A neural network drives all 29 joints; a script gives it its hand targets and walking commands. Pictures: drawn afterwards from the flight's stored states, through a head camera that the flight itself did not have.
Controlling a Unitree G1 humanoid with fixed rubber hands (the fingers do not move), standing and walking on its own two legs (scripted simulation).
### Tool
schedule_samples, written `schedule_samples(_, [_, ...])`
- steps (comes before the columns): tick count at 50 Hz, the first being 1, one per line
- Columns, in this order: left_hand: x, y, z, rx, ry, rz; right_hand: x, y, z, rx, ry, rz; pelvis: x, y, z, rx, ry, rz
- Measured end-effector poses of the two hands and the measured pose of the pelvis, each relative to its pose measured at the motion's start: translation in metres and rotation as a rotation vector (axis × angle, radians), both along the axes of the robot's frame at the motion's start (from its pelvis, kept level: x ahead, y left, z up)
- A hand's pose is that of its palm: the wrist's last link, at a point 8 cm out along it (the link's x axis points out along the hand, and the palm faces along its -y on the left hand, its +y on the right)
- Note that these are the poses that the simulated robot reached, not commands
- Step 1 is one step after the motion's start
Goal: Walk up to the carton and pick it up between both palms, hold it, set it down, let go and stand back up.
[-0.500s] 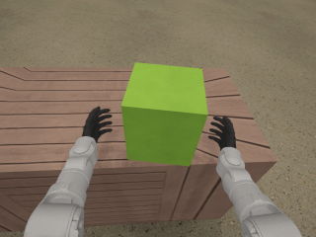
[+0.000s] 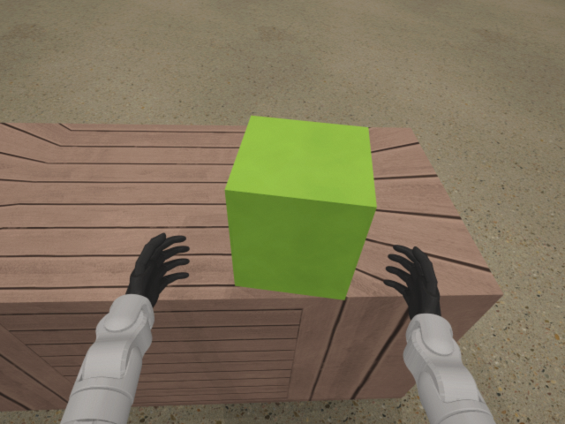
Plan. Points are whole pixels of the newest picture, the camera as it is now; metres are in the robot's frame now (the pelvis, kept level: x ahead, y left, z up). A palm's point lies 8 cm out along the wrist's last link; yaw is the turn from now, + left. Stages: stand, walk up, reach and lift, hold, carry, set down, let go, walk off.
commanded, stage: set down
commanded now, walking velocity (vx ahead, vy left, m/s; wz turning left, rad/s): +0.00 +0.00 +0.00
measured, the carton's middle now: (298, 209) +0.47 -0.04 +0.03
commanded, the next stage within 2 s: none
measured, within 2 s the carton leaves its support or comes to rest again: neither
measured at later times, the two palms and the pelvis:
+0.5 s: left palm (130, 354) +0.23 +0.20 +0.01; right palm (444, 362) +0.19 -0.21 +0.02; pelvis +0.01 +0.00 +0.00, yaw +0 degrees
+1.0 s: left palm (131, 351) +0.24 +0.21 -0.01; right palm (440, 359) +0.21 -0.22 +0.00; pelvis +0.04 -0.01 +0.00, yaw +0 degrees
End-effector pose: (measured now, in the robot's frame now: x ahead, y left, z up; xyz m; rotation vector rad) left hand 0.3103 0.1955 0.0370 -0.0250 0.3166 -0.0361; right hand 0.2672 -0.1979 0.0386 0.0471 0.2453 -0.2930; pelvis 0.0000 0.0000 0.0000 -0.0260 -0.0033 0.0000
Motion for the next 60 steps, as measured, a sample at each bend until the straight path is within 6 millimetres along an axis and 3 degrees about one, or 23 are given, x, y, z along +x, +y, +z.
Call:
schedule_samples(11, [-0.029, 0.004, 0.002, 0.013, -0.035, 0.000, -0.032, -0.001, -0.005, 0.007, 0.001, -0.005, 0.010, -0.001, 0.001, 0.001, -0.010, 0.000])
schedule_samples(19, [-0.071, 0.012, -0.017, 0.023, 0.036, 0.034, -0.069, -0.005, -0.017, -0.001, 0.063, -0.018, 0.015, -0.002, 0.002, 0.003, -0.023, 0.001])
schedule_samples(23, [-0.082, 0.010, -0.022, 0.014, 0.041, 0.034, -0.074, -0.007, -0.016, -0.019, 0.065, -0.013, 0.014, -0.002, 0.002, 0.003, -0.024, 0.001])
schedule_samples(32, [-0.085, 0.003, -0.033, 0.011, 0.086, 0.028, -0.072, -0.012, -0.019, -0.040, 0.096, 0.009, 0.016, -0.003, 0.002, 0.005, -0.021, 0.001])
schedule_samples(44, [-0.076, 0.010, -0.047, 0.052, 0.172, 0.062, -0.060, -0.016, -0.032, -0.049, 0.158, 0.024, 0.031, -0.007, 0.003, 0.011, -0.001, 0.000])
schedule_samples(51, [-0.070, 0.016, -0.044, 0.095, 0.165, 0.066, -0.062, -0.017, -0.042, -0.031, 0.168, 0.020, 0.037, -0.008, 0.004, 0.011, 0.009, 0.000])
schedule_samples(60, [-0.088, 0.022, -0.056, 0.112, 0.230, 0.060, -0.076, -0.014, -0.057, -0.041, 0.209, 0.044, 0.032, -0.006, 0.004, 0.009, -0.012, 0.000])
